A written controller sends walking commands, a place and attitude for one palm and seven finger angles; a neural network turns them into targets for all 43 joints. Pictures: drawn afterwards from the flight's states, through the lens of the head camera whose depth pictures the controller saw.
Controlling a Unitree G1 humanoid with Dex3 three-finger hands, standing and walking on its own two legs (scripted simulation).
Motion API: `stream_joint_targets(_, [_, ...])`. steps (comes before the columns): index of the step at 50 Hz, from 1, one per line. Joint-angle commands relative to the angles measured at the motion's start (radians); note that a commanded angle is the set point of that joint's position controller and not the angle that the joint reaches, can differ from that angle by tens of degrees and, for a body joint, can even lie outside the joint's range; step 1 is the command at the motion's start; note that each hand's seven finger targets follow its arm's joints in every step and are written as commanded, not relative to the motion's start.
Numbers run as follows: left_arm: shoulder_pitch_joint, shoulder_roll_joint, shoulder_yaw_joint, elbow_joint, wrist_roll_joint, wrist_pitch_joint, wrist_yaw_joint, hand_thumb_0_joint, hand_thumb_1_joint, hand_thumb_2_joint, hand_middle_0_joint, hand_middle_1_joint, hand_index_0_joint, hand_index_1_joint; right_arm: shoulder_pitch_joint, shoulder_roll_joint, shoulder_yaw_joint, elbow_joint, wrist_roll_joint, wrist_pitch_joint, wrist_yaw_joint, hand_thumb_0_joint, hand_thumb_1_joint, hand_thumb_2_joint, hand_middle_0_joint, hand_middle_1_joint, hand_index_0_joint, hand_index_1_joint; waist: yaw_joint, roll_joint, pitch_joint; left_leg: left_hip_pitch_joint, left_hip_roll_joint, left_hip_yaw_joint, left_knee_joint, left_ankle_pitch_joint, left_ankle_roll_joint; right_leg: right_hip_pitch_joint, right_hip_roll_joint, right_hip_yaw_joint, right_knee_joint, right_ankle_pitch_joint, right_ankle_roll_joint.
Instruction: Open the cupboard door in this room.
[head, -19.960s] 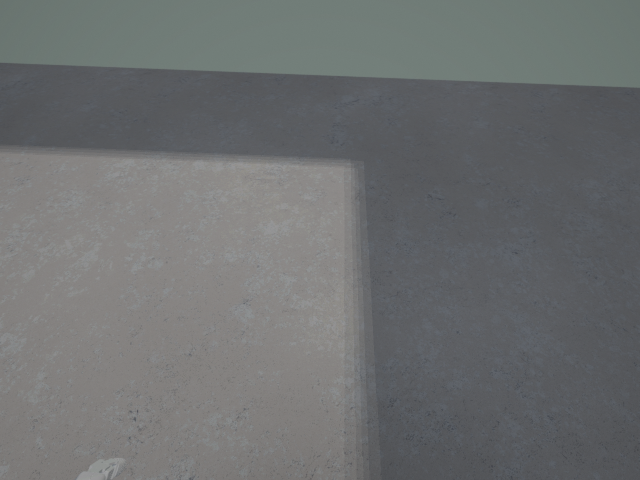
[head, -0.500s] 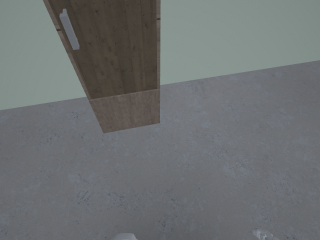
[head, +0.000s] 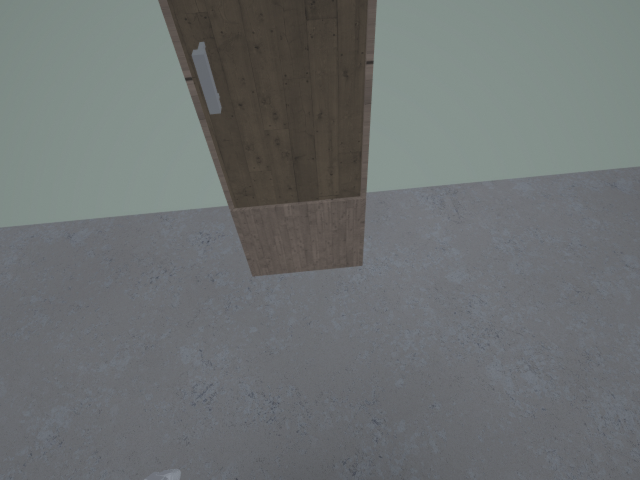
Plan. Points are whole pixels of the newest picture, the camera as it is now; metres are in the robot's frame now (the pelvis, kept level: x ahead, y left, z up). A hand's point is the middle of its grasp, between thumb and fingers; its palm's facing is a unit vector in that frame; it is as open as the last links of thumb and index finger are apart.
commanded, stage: take the last steps up to it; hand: left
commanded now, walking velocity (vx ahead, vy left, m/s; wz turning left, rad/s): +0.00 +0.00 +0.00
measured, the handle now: (208, 78) +0.85 +0.28 +0.06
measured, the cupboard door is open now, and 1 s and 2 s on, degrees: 0 0 0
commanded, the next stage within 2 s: come to a stop and stand still in 1.20 s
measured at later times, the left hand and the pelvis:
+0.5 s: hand out of the picture -0.07 +0.20 -0.17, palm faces +0.16 -0.98 -0.15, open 7.3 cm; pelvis +0.03 +0.04 +0.01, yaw +3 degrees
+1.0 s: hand (230, 373) +0.30 +0.18 -0.17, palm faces +0.02 -0.98 -0.22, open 7.3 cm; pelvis +0.19 -0.01 -0.01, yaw +2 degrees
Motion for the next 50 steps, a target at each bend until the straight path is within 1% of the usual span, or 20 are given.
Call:
stream_joint_targets(1, [0.064, 0.209, 0.051, -0.04, 0.007, -0.016, 0.016, 0.0, 0.9, 0.9, -0.2, -0.3, -0.2, -0.3, -0.025, -0.102, -0.035, -0.061, 0.001, 0.004, -0.004, 0.0, -0.9, -0.9, 0.2, 0.3, 0.2, 0.3, 0.037, -0.218, -0.022, -0.178, 0.025, -0.035, 0.447, -0.12, 0.001, 0.028, -0.333, 0.301, -0.33, 0.235, -0.168])
stream_joint_targets(5, [0.076, 0.138, 0.038, -0.024, 0.006, -0.037, 0.01, 0.0, 0.9, 0.9, -0.2, -0.3, -0.2, -0.3, 0.05, -0.074, -0.024, -0.012, -0.011, -0.004, 0.009, 0.0, -0.9, -0.9, 0.2, 0.3, 0.2, 0.3, 0.026, -0.205, -0.048, -0.198, 0.064, 0.016, 0.452, 0.033, -0.025, 0.105, -0.246, 0.168, -0.362, 0.078, -0.108])
stream_joint_targets(14, [0.255, 0.149, 0.041, 0.11, 0.019, -0.055, -0.002, 0.0, 0.9, 0.9, -0.2, -0.3, -0.2, -0.3, -0.039, -0.024, -0.002, -0.01, -0.009, -0.045, 0.017, 0.0, -0.9, -0.9, 0.2, 0.3, 0.2, 0.3, 0.095, -0.204, -0.021, -0.162, 0.096, 0.121, 0.069, -0.024, -0.011, 0.194, -0.273, 0.204, -0.419, -0.058, -0.156])
stream_joint_targets(16, [0.256, 0.15, 0.041, 0.131, 0.018, -0.054, -0.005, 0.0, 0.9, 0.9, -0.2, -0.3, -0.2, -0.3, -0.025, -0.014, 0.003, -0.002, -0.005, -0.052, 0.015, 0.0, -0.9, -0.9, 0.2, 0.3, 0.2, 0.3, 0.084, -0.2, -0.028, -0.106, 0.085, 0.139, -0.003, -0.025, -0.002, 0.176, -0.262, 0.197, -0.408, -0.043, -0.157])
stream_joint_targets(19, [0.194, 0.138, 0.039, 0.145, 0.005, -0.045, -0.006, 0.0, 0.9, 0.9, -0.2, -0.3, -0.2, -0.3, 0.1, -0.005, 0.008, 0.047, -0.004, -0.069, 0.004, 0.0, -0.9, -0.9, 0.2, 0.3, 0.2, 0.3, 0.008, -0.164, -0.037, 0.164, 0.066, 0.203, -0.218, 0.114, 0.0, 0.007, -0.199, 0.104, -0.338, -0.146, -0.105])
stream_joint_targets(20, [0.182, 0.107, 0.032, 0.143, 0.001, -0.04, -0.009, 0.0, 0.9, 0.9, -0.2, -0.3, -0.2, -0.3, 0.153, -0.031, 0.004, 0.072, -0.002, -0.077, -0.003, 0.0, -0.9, -0.9, 0.2, 0.3, 0.2, 0.3, -0.019, -0.073, -0.034, 0.306, 0.088, 0.175, -0.267, 0.098, 0.001, -0.12, -0.159, 0.068, -0.276, -0.196, -0.074])
stream_joint_targets(22, [0.142, 0.019, 0.012, 0.097, 0.003, -0.036, -0.022, 0.0, 0.9, 0.9, -0.2, -0.3, -0.2, -0.3, 0.304, -0.172, -0.031, 0.103, -0.011, -0.076, -0.017, 0.0, -0.9, -0.9, 0.2, 0.3, 0.2, 0.3, -0.085, 0.247, 0.01, 0.376, 0.408, -0.255, -0.497, -0.28, 0.121, -0.372, -0.002, -0.09, 0.13, -0.236, -0.003])
stream_joint_targets(23, [0.076, 0.037, 0.014, 0.072, 0.015, -0.029, -0.019, 0.0, 0.9, 0.9, -0.2, -0.3, -0.2, -0.3, 0.328, -0.182, -0.033, 0.114, -0.015, -0.077, -0.022, 0.0, -0.9, -0.9, 0.2, 0.3, 0.2, 0.3, -0.103, 0.253, 0.058, 0.316, 0.461, -0.341, -0.562, -0.295, 0.163, -0.422, -0.027, -0.024, 0.296, -0.246, -0.008])
stream_joint_targets(25, [0.072, 0.043, 0.023, 0.091, 0.017, -0.028, -0.028, 0.0, 0.9, 0.9, -0.2, -0.3, -0.2, -0.3, 0.241, -0.111, -0.012, 0.096, -0.011, -0.081, -0.027, 0.0, -0.9, -0.9, 0.2, 0.3, 0.2, 0.3, -0.049, 0.138, 0.136, 0.202, 0.421, -0.236, -0.563, -0.185, 0.176, -0.427, -0.083, 0.041, 0.441, -0.13, -0.011])
stream_joint_targets(27, [0.125, 0.031, 0.024, 0.119, 0.018, -0.031, -0.038, 0.0, 0.9, 0.9, -0.2, -0.3, -0.2, -0.3, 0.193, -0.07, -0.003, 0.081, -0.009, -0.101, -0.029, 0.0, -0.9, -0.9, 0.2, 0.3, 0.2, 0.3, -0.008, 0.049, 0.088, 0.206, 0.359, -0.111, -0.541, 0.003, 0.157, -0.381, -0.092, 0.04, 0.46, -0.031, 0.006])
stream_joint_targets(30, [0.139, 0.015, 0.025, 0.118, 0.016, -0.019, -0.037, 0.0, 0.9, 0.9, -0.2, -0.3, -0.2, -0.3, 0.212, -0.06, 0.0, 0.087, -0.001, -0.115, -0.032, 0.0, -0.9, -0.9, 0.2, 0.3, 0.2, 0.3, 0.01, 0.061, 0.061, 0.233, 0.321, -0.001, -0.524, 0.204, 0.156, -0.394, -0.094, 0.032, 0.485, 0.063, 0.029])
stream_joint_targets(36, [0.007, 0.014, 0.03, 0.046, 0.009, -0.009, -0.041, 0.0, 0.9, 0.9, -0.2, -0.3, -0.2, -0.3, 0.276, -0.042, 0.0, 0.112, -0.005, -0.121, -0.035, 0.0, -0.9, -0.9, 0.2, 0.3, 0.2, 0.3, 0.001, 0.077, 0.115, 0.23, 0.329, 0.053, -0.511, 0.342, 0.177, -0.441, -0.117, 0.025, 0.358, 0.116, 0.04])
stream_joint_targets(41, [-0.081, 0.017, 0.032, 0.008, 0.005, -0.024, -0.047, 0.0, 0.9, 0.9, -0.2, -0.3, -0.2, -0.3, 0.285, -0.064, -0.018, 0.129, -0.018, -0.115, -0.034, 0.0, -0.9, -0.9, 0.2, 0.3, 0.2, 0.3, -0.018, 0.091, 0.09, 0.251, 0.33, 0.09, -0.429, 0.465, 0.156, -0.296, -0.075, -0.023, 0.107, 0.083, 0.001])
stream_joint_targets(42, [-0.069, 0.023, 0.033, 0.01, 0.005, -0.03, -0.046, 0.0, 0.9, 0.9, -0.2, -0.3, -0.2, -0.3, 0.288, -0.07, -0.021, 0.133, -0.02, -0.112, -0.033, 0.0, -0.9, -0.9, 0.2, 0.3, 0.2, 0.3, -0.013, 0.08, 0.075, 0.254, 0.325, 0.088, -0.396, 0.519, 0.149, -0.239, -0.049, -0.047, 0.073, 0.063, -0.01])
stream_joint_targets(44, [0.087, 0.051, 0.042, 0.06, 0.009, -0.044, -0.043, 0.0, 0.9, 0.9, -0.2, -0.3, -0.2, -0.3, 0.265, -0.085, -0.023, 0.136, -0.012, -0.108, -0.032, 0.0, -0.9, -0.9, 0.2, 0.3, 0.2, 0.3, 0.064, 0.057, -0.011, 0.229, 0.286, 0.141, -0.203, 0.684, 0.113, -0.004, 0.005, -0.087, -0.029, 0.112, -0.032])
stream_joint_targets(45, [0.243, 0.101, 0.055, 0.111, 0.014, -0.058, -0.038, 0.0, 0.9, 0.9, -0.2, -0.3, -0.2, -0.3, 0.262, -0.074, -0.023, 0.136, -0.006, -0.11, -0.026, 0.0, -0.9, -0.9, 0.2, 0.3, 0.2, 0.3, 0.133, -0.016, -0.103, 0.132, 0.239, 0.167, -0.003, 0.639, 0.079, 0.235, -0.006, -0.057, -0.084, 0.161, -0.048])
stream_joint_targets(46, [0.38, 0.21, 0.082, 0.152, 0.022, -0.072, -0.023, 0.0, 0.9, 0.9, -0.2, -0.3, -0.2, -0.3, 0.299, -0.016, -0.012, 0.121, 0.007, -0.112, -0.013, 0.0, -0.9, -0.9, 0.2, 0.3, 0.2, 0.3, 0.173, -0.25, -0.245, -0.097, 0.134, 0.218, 0.307, 0.269, 0.042, 0.482, -0.245, 0.22, -0.134, 0.202, -0.114])
stream_joint_targets(47, [0.421, 0.272, 0.085, 0.161, 0.001, -0.069, -0.013, 0.0, 0.9, 0.9, -0.2, -0.3, -0.2, -0.3, 0.278, 0.011, -0.001, 0.073, 0.016, -0.102, -0.015, 0.0, -0.9, -0.9, 0.2, 0.3, 0.2, 0.3, 0.147, -0.326, -0.268, -0.24, 0.033, 0.133, 0.583, -0.208, 0.034, 0.49, -0.426, 0.508, -0.246, 0.366, -0.197])
stream_joint_targets(48, [0.32, 0.262, 0.087, 0.14, -0.004, -0.066, -0.009, 0.0, 0.9, 0.9, -0.2, -0.3, -0.2, -0.3, 0.236, 0.008, -0.005, 0.077, 0.02, -0.093, -0.016, 0.0, -0.9, -0.9, 0.2, 0.3, 0.2, 0.3, 0.134, -0.264, -0.249, -0.255, 0.085, 0.034, 0.683, -0.165, 0.047, 0.375, -0.427, 0.497, -0.299, 0.181, -0.22])
stream_joint_targets(50, [0.128, 0.162, 0.06, 0.086, -0.003, -0.06, -0.007, 0.0, 0.9, 0.9, -0.2, -0.3, -0.2, -0.3, 0.159, 0.006, -0.013, 0.066, 0.002, -0.083, -0.008, 0.0, -0.9, -0.9, 0.2, 0.3, 0.2, 0.3, 0.07, -0.127, -0.053, -0.287, 0.155, 0.025, 0.682, 0.006, 0.047, 0.115, -0.347, 0.347, -0.361, -0.073, -0.176])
